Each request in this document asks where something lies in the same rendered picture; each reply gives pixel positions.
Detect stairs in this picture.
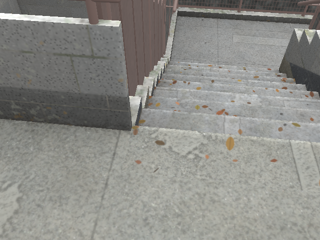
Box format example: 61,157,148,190
138,61,320,143

